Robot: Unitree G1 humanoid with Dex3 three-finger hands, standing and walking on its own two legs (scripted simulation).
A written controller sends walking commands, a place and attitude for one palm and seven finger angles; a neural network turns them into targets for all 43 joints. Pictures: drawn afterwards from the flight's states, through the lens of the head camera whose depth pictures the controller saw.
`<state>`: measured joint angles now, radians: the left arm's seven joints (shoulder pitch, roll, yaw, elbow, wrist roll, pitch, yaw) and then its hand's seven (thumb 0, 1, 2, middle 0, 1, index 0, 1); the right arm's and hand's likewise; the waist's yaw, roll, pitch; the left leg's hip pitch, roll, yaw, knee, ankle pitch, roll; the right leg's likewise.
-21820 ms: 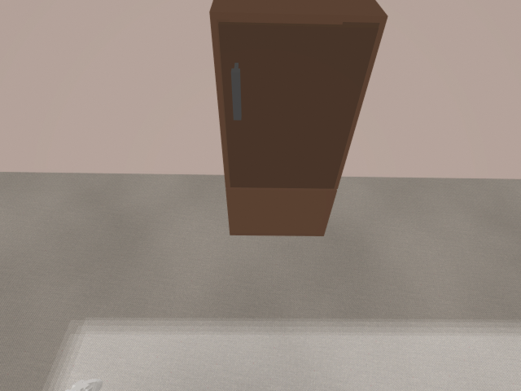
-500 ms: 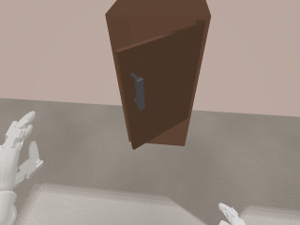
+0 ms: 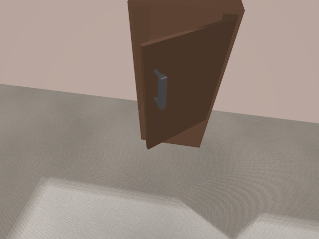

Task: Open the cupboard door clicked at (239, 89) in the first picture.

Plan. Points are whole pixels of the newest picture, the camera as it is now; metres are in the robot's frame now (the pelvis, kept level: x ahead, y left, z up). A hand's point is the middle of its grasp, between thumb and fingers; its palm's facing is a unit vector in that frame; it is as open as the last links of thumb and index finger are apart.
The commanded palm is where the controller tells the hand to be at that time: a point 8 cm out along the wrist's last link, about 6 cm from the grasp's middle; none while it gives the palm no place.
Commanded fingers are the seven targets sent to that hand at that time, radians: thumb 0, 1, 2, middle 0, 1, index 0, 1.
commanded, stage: let the arm hang, fingers relaxed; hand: left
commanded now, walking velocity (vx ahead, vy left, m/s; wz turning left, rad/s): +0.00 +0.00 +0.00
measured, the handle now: (159, 89) +0.60 +0.04 +0.00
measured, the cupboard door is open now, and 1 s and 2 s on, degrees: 41 41 41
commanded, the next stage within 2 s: look to check the result in 0.54 s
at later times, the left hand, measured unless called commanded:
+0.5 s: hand out of the picture +0.00 +0.18 -0.18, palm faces +0.02 -0.98 -0.18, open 7.3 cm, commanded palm none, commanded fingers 0.00 0.90 0.90 -0.20 -0.30 -0.20 -0.30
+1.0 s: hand out of the picture -0.01 +0.17 -0.18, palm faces +0.02 -0.99 -0.16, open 7.4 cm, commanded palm none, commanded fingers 0.00 0.90 0.90 -0.20 -0.30 -0.20 -0.30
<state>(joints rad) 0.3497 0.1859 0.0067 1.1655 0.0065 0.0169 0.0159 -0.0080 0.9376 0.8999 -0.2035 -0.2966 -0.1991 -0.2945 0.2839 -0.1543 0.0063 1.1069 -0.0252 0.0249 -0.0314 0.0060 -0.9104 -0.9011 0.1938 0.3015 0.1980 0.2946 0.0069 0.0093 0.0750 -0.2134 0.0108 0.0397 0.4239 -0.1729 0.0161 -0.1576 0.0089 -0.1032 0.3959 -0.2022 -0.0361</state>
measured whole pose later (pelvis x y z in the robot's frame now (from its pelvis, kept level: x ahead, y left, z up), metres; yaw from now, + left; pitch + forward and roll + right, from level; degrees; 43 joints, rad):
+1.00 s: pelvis +0.01 +0.01 +0.00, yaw -1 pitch -2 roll +0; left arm 0.29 0.11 0.00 1.16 0.01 -0.01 0.03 0.00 0.91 0.90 -0.20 -0.30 -0.20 -0.29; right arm 0.28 -0.11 0.00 1.15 -0.03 0.00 -0.03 0.00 -0.91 -0.90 0.19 0.30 0.20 0.29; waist -0.01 0.00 0.06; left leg -0.19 -0.01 0.07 0.40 -0.18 0.03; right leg -0.16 -0.02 -0.07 0.42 -0.22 -0.02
